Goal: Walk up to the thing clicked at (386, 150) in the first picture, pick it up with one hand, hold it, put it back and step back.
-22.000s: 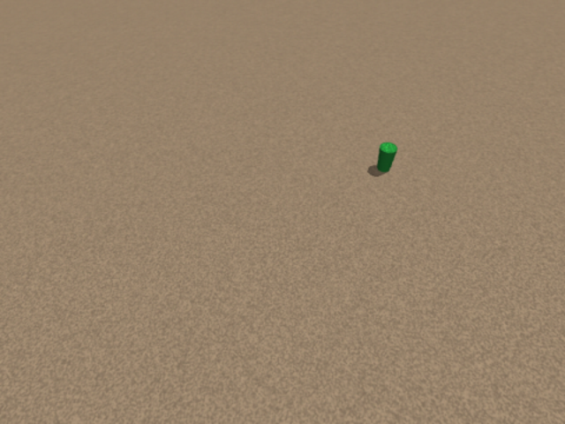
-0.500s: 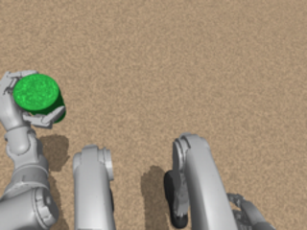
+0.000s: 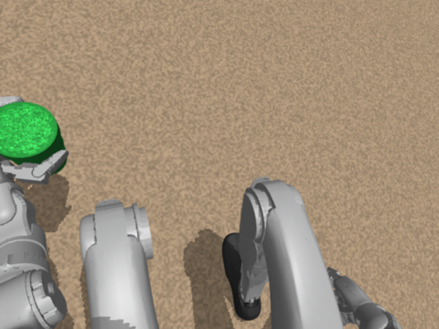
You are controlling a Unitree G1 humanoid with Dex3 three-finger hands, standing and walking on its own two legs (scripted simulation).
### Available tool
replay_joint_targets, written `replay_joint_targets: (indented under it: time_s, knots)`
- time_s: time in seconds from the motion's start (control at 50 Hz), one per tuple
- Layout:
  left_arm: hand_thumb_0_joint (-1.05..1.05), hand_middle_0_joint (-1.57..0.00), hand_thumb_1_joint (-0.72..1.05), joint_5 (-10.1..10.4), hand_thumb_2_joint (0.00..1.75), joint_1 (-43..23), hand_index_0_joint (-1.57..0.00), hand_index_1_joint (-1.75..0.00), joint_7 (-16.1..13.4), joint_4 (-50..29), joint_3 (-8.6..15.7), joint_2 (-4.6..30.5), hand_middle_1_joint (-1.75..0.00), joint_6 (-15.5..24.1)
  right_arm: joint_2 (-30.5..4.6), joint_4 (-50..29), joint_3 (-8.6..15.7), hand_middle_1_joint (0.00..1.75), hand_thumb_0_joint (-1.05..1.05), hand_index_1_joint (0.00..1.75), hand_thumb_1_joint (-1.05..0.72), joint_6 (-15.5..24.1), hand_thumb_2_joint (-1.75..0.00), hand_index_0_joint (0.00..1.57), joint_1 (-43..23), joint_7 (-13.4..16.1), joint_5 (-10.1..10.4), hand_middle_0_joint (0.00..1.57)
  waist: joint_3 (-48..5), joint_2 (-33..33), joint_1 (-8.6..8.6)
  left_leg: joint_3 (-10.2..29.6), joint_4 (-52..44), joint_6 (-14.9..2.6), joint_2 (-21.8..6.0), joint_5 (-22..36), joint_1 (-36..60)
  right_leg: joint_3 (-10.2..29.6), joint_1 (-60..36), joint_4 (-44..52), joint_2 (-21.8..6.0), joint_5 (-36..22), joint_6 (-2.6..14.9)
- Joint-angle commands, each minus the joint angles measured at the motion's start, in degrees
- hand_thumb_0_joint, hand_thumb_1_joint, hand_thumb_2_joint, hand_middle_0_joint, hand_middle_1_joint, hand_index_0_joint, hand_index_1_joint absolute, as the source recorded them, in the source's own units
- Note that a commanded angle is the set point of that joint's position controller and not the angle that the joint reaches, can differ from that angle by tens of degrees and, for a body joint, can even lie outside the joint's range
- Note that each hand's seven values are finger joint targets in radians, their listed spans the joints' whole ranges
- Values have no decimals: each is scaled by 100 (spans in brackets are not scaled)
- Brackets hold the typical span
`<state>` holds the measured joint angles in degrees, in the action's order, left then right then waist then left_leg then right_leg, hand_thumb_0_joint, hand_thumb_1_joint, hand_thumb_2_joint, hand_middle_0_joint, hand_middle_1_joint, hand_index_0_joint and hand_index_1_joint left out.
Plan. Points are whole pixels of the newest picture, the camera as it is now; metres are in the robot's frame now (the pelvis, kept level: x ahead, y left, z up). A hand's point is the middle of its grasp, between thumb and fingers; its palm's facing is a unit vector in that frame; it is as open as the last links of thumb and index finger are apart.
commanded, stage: crouch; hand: left
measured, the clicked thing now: (36, 146) +0.44 +0.28 -0.12
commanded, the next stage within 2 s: lower in 0.04 s
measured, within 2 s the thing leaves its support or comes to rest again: rests again in 1.10 s
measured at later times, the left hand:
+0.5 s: hand (44, 152) +0.44 +0.28 -0.16, palm faces +0.41 -0.91 -0.03, open 11.4 cm
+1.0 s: hand (50, 156) +0.44 +0.28 -0.20, palm faces +0.41 -0.91 -0.03, open 11.4 cm
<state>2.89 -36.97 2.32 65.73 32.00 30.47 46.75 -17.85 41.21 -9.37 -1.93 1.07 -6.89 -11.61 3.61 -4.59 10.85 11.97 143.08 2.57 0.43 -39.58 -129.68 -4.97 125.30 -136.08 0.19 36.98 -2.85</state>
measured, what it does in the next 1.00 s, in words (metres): stands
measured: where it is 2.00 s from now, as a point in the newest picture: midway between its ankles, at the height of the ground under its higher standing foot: (190, 307)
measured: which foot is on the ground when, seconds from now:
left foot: down 0.00-1.00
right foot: down 0.00-1.00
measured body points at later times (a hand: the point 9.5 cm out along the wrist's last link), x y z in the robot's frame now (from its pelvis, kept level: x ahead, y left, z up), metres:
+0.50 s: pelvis +0.00 +0.01 -0.02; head +0.24 +0.13 +0.34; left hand +0.41 +0.33 -0.16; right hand +0.12 -0.27 -0.09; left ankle +0.08 +0.13 -0.28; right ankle +0.12 -0.13 -0.28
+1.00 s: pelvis -0.01 +0.02 -0.03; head +0.24 +0.16 +0.31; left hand +0.41 +0.33 -0.20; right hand +0.12 -0.26 -0.08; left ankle +0.08 +0.13 -0.28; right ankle +0.12 -0.13 -0.28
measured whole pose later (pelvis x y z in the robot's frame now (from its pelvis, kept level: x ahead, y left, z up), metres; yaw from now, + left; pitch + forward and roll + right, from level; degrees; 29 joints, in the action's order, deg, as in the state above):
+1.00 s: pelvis -0.01 +0.02 -0.03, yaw -6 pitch +15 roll -16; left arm 2.0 -37.4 -4.4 80.9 34.7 44.5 59.3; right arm -20.7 35.5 -24.6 -1.7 -8.5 -9.0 -19.6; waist 16.3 -13.6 14.6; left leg 20.0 151.9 1.9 0.7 -40.9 -127.8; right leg -10.8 120.5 -138.1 3.0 35.1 -4.5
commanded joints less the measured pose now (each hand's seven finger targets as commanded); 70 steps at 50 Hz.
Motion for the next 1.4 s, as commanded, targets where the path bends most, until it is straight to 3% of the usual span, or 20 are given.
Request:
replay_joint_targets:
  time_s: [0.0,0.1,0.14,0.16,0.18,0.22,0.32,0.34,0.38,0.4,0.42,0.46,0.6,0.74,0.94,1.04,1.06,1.3,1.32,1.38]
  knots:
    - [0,-117,10,134,124,-1923,-120,-137,14,-1513,112,1491,-137,781,-1587,-212,411,30,0,30,-90,-12,-91,20,638,51,-46,20,-4022,2241,109,-528,-1708,-154,-133,743,2747,-554,-1823,1039,172,-929,442]
    - [0,-119,11,184,125,-1802,-122,-138,-40,-1404,218,1586,-138,859,-1634,-230,274,30,0,30,-90,-24,-91,20,612,18,-105,20,-3890,2144,206,-504,-1546,-178,-129,847,2523,-590,-2108,1020,198,-1086,405]
    - [0,-119,9,183,123,-1658,-120,-138,-35,-1370,301,1695,-137,863,-1662,-256,260,30,0,30,-91,-14,-91,20,570,25,-116,20,-3953,2143,133,-502,-1499,-177,-142,979,2608,-581,-2128,997,208,-1182,409]
    - [0,-119,7,162,122,-1714,-120,-137,-48,-1235,202,1593,-137,863,-1681,-249,241,30,0,30,-92,-22,-91,20,529,14,-129,20,-3785,2169,198,-471,-1499,-166,-151,914,2602,-618,-1978,954,201,-1118,413]
    - [0,-118,7,163,122,-1507,-119,-137,-80,-1029,301,1602,-137,860,-1711,-283,206,30,0,30,-91,-37,-91,20,531,5,-143,20,-3750,2093,232,-437,-1470,-160,-153,1016,2587,-651,-2018,927,218,-1206,412]
    - [0,-117,5,154,122,-1639,-118,-137,-133,-868,143,1486,-136,938,-1693,-299,116,30,0,30,-91,-34,-91,20,417,-14,-179,20,-3460,1976,316,-421,-1414,-181,-159,747,2337,-687,-1969,960,240,-1023,404]
    - [0,-119,10,148,122,-1723,-121,-137,-160,-817,355,1966,-137,1223,-1808,-368,-88,30,0,30,-91,-41,-91,20,304,-45,-290,20,-3579,2050,390,-333,-1267,-168,-194,931,2471,-748,-2226,879,273,-1180,370]
    - [0,-120,9,140,123,-1592,-121,-137,-186,-784,423,2050,-137,1271,-1815,-368,-113,30,0,30,-91,-34,-91,20,252,-49,-314,20,-3558,2119,328,-341,-1264,-156,-199,973,2449,-743,-2286,835,282,-1209,379]
    - [0,-120,10,117,123,-1770,-121,-137,-238,-759,387,2097,-137,1357,-1869,-379,-187,30,0,30,-92,-29,-91,20,165,-56,-377,20,-3438,2228,445,-275,-1269,-126,-228,915,2542,-811,-2160,797,288,-1157,387]
    - [0,-119,9,124,124,-1670,-120,-137,-288,-659,513,2165,-136,1395,-1898,-397,-221,30,0,30,-91,-37,-91,20,170,-62,-409,20,-3432,2236,442,-254,-1267,-120,-230,929,2588,-836,-2210,806,291,-1175,381]
    - [0,-119,10,115,123,-1757,-120,-137,-297,-721,392,2136,-136,1443,-1895,-431,-250,30,0,30,-92,-29,-91,20,35,-60,-431,20,-3326,2240,453,-250,-1243,-127,-242,753,2542,-845,-2096,819,300,-1042,383]
    - [0,-119,9,81,124,-1666,-121,-137,-356,-592,486,2297,-136,1502,-1947,-414,-306,30,0,30,-91,-24,-91,20,54,-62,-486,20,-3314,2274,497,-243,-1175,-134,-243,740,2516,-860,-2231,834,311,-1097,368]
    - [0,-119,12,51,124,-1494,-120,-137,-418,-394,424,2358,-136,1661,-2114,-406,-478,30,0,30,-92,-16,-91,20,-108,-71,-631,20,-3132,2546,637,-74,-1126,-43,-305,1228,2891,-1025,-2234,655,313,-1485,355]
    - [0,-124,17,8,126,-1508,-125,-140,-524,17,335,2439,-139,1772,-2206,-511,-652,30,0,30,-91,-32,-91,20,-313,-105,-698,20,-2784,2415,801,74,-1110,-42,-327,997,2764,-1180,-2161,633,346,-1349,335]
    - [0,-123,15,-36,126,-1574,-125,-139,-677,256,362,2824,-138,2004,-2264,-638,-901,30,0,30,-91,-28,-91,20,-657,-106,-823,20,-2464,2449,804,161,-1041,-47,-380,824,2673,-1274,-2189,649,417,-1251,314]
    - [0,-125,18,-76,126,-1607,-126,-139,-758,485,336,2878,-138,2094,-2352,-685,-985,30,0,30,-91,-36,-91,20,-737,-114,-864,20,-2299,2466,969,301,-1076,-25,-413,814,2740,-1376,-2141,602,423,-1274,296]
    - [0,-125,17,-58,127,-1579,-126,-139,-774,433,389,2967,-138,2119,-2337,-708,-1011,30,0,30,-91,-28,-91,20,-752,-120,-873,20,-2375,2451,897,282,-1052,-33,-409,767,2703,-1369,-2212,626,447,-1234,303]
    - [0,-122,15,-46,124,-1506,-123,-136,-844,808,198,2859,-135,2187,-2405,-738,-1155,30,0,30,-90,-29,-91,20,-865,-104,-943,20,-2023,2299,1075,409,-1006,-36,-463,769,2632,-1512,-2194,643,508,-1292,261]
    - [0,-123,17,-57,116,-1528,-127,-131,-846,829,192,2909,-133,2196,-2409,-741,-1170,30,0,30,-90,-39,-90,20,-850,-105,-954,20,-2020,2275,1083,405,-992,-51,-453,713,2585,-1516,-2234,676,516,-1272,256]
    - [0,-109,1,-56,92,-1415,-113,-109,-841,841,202,2879,-111,2203,-2380,-751,-1179,30,0,30,-91,-47,-90,20,-863,-107,-963,20,-2063,2254,1030,420,-966,-44,-465,804,2685,-1508,-2249,671,521,-1336,251]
